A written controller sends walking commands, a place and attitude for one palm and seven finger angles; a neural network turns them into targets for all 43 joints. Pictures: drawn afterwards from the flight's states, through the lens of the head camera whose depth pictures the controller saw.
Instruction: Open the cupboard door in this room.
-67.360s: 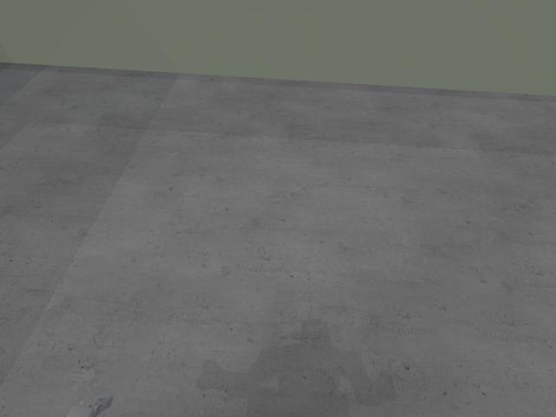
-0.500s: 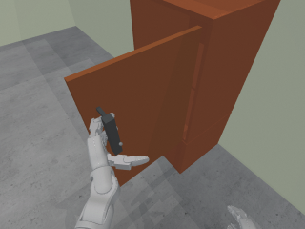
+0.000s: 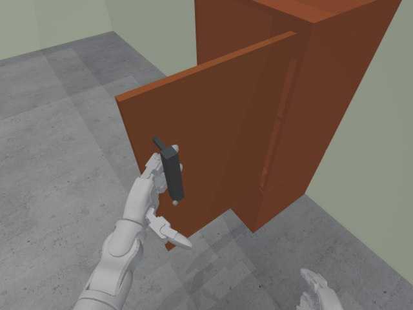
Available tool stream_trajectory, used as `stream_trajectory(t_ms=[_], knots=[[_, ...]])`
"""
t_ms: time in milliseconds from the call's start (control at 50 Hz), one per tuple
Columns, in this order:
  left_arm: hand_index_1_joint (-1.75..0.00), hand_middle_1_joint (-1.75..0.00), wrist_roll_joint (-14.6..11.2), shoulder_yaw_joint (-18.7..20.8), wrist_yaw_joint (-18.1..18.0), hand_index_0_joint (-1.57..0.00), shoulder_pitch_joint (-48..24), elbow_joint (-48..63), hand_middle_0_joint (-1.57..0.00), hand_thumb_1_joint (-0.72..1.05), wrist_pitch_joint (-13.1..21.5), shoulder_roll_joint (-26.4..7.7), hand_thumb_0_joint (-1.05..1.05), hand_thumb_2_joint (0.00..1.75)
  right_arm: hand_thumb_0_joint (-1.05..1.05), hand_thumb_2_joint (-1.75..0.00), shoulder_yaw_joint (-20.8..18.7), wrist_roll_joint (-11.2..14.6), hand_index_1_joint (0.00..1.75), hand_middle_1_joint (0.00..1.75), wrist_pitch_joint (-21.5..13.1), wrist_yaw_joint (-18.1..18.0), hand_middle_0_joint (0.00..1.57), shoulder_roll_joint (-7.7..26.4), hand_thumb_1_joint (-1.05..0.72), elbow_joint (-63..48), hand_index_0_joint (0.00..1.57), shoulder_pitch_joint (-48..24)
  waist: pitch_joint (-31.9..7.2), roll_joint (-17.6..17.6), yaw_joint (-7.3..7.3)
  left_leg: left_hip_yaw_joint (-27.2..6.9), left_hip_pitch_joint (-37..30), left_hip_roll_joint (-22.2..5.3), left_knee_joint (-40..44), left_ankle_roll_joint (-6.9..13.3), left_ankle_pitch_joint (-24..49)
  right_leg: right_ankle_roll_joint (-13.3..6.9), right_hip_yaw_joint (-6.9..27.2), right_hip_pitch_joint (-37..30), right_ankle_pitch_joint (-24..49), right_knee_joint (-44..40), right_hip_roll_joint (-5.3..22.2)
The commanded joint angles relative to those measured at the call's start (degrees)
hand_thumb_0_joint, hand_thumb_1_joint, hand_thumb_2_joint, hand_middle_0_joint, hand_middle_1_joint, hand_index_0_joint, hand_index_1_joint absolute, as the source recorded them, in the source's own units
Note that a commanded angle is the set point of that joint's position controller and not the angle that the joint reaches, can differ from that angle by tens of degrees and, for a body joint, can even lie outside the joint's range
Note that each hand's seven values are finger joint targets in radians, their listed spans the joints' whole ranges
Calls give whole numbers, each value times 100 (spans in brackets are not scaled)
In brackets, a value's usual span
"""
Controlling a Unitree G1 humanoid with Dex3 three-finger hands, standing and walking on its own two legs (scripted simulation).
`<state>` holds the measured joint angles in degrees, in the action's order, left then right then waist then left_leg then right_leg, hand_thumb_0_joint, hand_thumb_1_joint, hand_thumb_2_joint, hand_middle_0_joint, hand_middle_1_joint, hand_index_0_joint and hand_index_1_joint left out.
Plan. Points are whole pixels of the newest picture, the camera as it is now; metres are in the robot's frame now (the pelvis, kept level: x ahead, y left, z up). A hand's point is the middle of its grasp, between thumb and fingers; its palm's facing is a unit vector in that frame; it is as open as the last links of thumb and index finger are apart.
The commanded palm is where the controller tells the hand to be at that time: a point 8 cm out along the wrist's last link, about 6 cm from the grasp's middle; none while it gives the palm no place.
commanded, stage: slide the hand sideways off the handle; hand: left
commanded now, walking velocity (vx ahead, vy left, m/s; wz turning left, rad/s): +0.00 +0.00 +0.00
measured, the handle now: (167, 170) +0.36 +0.11 +0.08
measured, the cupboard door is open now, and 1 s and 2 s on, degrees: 91 90 90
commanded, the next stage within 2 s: draw the hand back to the body in 0.96 s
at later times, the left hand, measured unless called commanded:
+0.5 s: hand (156, 218) +0.26 +0.11 +0.08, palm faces -0.07 -1.00 -0.02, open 16.3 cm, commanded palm +0.23 +0.17 +0.08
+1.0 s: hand (127, 241) +0.22 +0.15 +0.07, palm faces -0.05 -1.00 -0.06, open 16.3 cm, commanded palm +0.20 +0.21 +0.08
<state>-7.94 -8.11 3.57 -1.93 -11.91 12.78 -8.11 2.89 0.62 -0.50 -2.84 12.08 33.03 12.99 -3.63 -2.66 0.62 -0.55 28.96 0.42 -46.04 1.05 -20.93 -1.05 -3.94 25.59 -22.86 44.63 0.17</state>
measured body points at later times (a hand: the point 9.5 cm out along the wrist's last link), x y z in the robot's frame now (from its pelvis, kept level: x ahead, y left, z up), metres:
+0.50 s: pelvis +0.02 +0.00 +0.00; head +0.03 -0.01 +0.45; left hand +0.26 +0.17 +0.08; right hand +0.19 -0.21 -0.08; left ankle +0.03 +0.11 -0.71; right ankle +0.00 -0.11 -0.71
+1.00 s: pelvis +0.01 -0.02 -0.01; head +0.03 -0.03 +0.44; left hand +0.22 +0.21 +0.08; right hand +0.19 -0.25 -0.09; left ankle +0.03 +0.11 -0.71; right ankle +0.00 -0.11 -0.71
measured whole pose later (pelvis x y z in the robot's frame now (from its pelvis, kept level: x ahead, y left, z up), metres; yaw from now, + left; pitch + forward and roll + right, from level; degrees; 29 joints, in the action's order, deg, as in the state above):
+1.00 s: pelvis +0.01 -0.02 -0.01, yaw +0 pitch +7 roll -1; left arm -15.3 6.8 14.3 25.0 9.3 13.8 -13.9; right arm 2.0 1.3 -7.6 -3.9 14.1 29.1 14.6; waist -5.5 -2.6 0.5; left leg -2.0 33.9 -1.1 -51.9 -0.5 -24.6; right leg -2.3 -5.2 30.0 -26.4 49.7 -1.3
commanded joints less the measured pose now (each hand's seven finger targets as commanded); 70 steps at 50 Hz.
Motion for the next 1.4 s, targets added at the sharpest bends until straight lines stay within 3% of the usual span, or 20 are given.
stream_trajectory(t_ms=[0, 20, 100, 120, 180, 220, 280, 380, 520, 660, 740, 820, 900, 1040, 1080, 1100, 1200, 1220, 1260, 1380], knots=[[-30, -30, -343, 311, -11, -15, -1378, 1232, -15, -50, 181, 315, 0, 30, 0, -90, -220, 98, 30, 30, -490, -17, 20, 647, -90, -1004, 20, -635, -804, 714, -88, -286, -720, 9, 919, -22, 185, -56, 31, 87, 468, -844, -113], [-30, -30, -222, 356, -148, -15, -1111, 1256, -15, -50, 186, 239, 0, 30, 0, -90, -232, 82, 30, 30, -509, 30, 20, 656, -90, -1020, 20, -619, -825, 497, -18, -269, -743, -1, 952, -30, 240, -71, 31, 90, 468, -791, -121], [-30, -30, 201, 270, -451, -15, -345, 1815, -15, -50, 242, 246, 0, 30, 0, -90, -291, 29, 30, 30, -519, 213, 20, 609, -90, -1189, 20, -487, -1083, 286, 62, -208, -850, -56, 887, -53, 695, -110, 7, 24, 836, -564, -107], [-30, -30, 280, 361, -486, -15, -253, 1813, -15, -50, 224, 85, 0, 30, 0, -90, -293, 19, 30, 30, -491, 235, 20, 637, -90, -1189, 20, -464, -1025, 262, 55, -212, -773, -62, 893, -50, 642, -115, 19, 29, 782, -564, -117], [-30, -30, 421, 153, -512, -15, -305, 2268, -15, -50, 252, 155, 0, 30, 0, -90, -293, 17, 30, 30, -495, 257, 20, 601, -90, -1296, 20, -486, -898, 85, -32, -196, -755, -87, 852, -49, 552, -127, 42, 149, 701, -521, -119], [-30, -30, 374, 448, -525, -15, -214, 2407, -15, -50, 255, -145, 0, 30, 0, -90, -297, 2, 30, 30, -489, 224, 20, 630, -90, -1289, 20, -458, -982, 206, -22, -212, -721, -96, 823, -37, 593, -130, 61, 62, 743, -528, -150], [-30, -30, 198, 474, -440, -15, 217, 2828, -15, -50, 305, -58, 0, 30, 0, -90, -284, 19, 30, 30, -543, 194, 20, 587, -90, -1364, 20, -500, -1125, 163, 24, -151, -788, -77, 768, -43, 807, -126, 60, -87, 996, -501, -160], [-30, -30, 73, 461, -204, -15, 835, 3094, -15, -50, 302, -69, 0, 30, 0, -90, -290, 29, 30, 30, -634, 162, 20, 613, -90, -1364, 20, -419, -1044, 219, -50, -143, -741, -68, 643, -30, 1072, -87, 43, -55, 1352, -440, -171], [-30, -30, -80, 868, 154, -15, 1738, 3366, -15, -50, 232, -450, 0, 30, 0, -90, -319, 36, 30, 30, -696, 111, 20, 665, -90, -1427, 20, -343, -985, 319, -23, -84, -530, -7, 476, -2, 1176, -53, 101, -145, 1631, -404, -157], [-30, -30, -396, 1244, 477, -15, 2332, 3779, -15, -50, 443, -667, 0, 30, 0, -90, -328, 50, 30, 30, -832, 42, 20, 659, -90, -1476, 20, -297, -973, 186, -14, -48, -343, 60, 235, 5, 1221, -4, 196, -129, 1904, -326, -122], [-30, -30, -527, 1440, 699, -15, 2314, 3597, -15, -50, 531, -828, 0, 30, 0, -90, -340, 68, 30, 30, -884, -13, 20, 729, -90, -1428, 20, -284, -732, 349, -116, -73, -81, 69, 118, 10, 929, 41, 316, 43, 1611, -419, -101], [-30, -30, -673, 1769, 889, -15, 2367, 3508, -15, -50, 538, -1136, 0, 30, 0, -90, -352, 80, 30, 30, -948, -79, 20, 776, -90, -1400, 20, -278, -844, 343, -81, -85, 86, 84, -2, 8, 765, 68, 516, -19, 1339, -506, -37], [-30, -30, -828, 1979, 1032, -15, 2258, 3426, -15, -50, 540, -1230, 0, 30, 0, -90, -339, 110, 30, 30, -1001, -134, 20, 772, -90, -1372, 20, -297, -826, 227, -83, -95, 149, 88, -39, -9, 625, 94, 615, 20, 1115, -587, 16], [-30, -30, -965, 1967, 1155, -15, 1946, 3176, -15, -50, 501, -1227, 0, 30, 0, -90, -333, 134, 30, 30, -1171, -189, 20, 816, -90, -1315, 20, -324, -828, 230, -102, -141, 173, 71, -56, -1, 538, 111, 661, 95, 833, -654, 38], [-30, -30, -998, 2088, 1158, -15, 2216, 3426, -15, -50, 476, -1313, 0, 30, 0, -90, -340, 146, 30, 30, -1214, -186, 20, 792, -90, -1362, 20, -329, -1095, 52, 36, -141, -2, 72, 53, -1, 710, 79, 584, -130, 1047, -592, 22], [-30, -30, -982, 2173, 1139, -15, 2223, 3509, -15, -50, 446, -1423, 0, 30, 0, -90, -346, 157, 30, 30, -1218, -193, 20, 790, -90, -1365, 20, -309, -1159, 121, 35, -145, -88, 64, 103, 8, 780, 71, 510, -154, 1124, -565, -10], [-30, -30, -1007, 2267, 1048, -15, 2278, 3706, -15, -50, 233, -1425, 0, 30, 0, -90, -306, 189, 30, 30, -1243, -195, 20, 756, -90, -1359, 20, -376, -837, -89, 57, -163, -239, 42, 345, 10, 792, 26, 294, -92, 1091, -600, -97], [-30, -30, -1021, 2383, 1024, -15, 2377, 3619, -15, -50, 166, -1496, 0, 30, 0, -90, -313, 189, 30, 30, -1244, -195, 20, 763, -90, -1339, 20, -391, -754, 86, 75, -188, -201, 22, 377, 13, 790, 19, 270, -132, 1051, -631, -116], [-30, -30, -1063, 2236, 1072, -15, 2583, 3790, -15, -50, 83, -1310, 0, 30, 0, -90, -305, 209, 30, 30, -1279, -186, 20, 750, -90, -1384, 20, -380, -792, 39, 79, -179, -370, 18, 450, 15, 891, 29, 182, -153, 1227, -630, -134], [-30, -30, -1100, 2344, 1187, -15, 2612, 4125, -15, -50, -190, -1441, 0, 30, 0, -90, -289, 222, 30, 30, -1356, -185, 20, 799, -90, -1346, 20, -387, -686, -40, 61, -236, -599, -14, 616, 2, 1047, 15, 37, -187, 1356, -669, -191]])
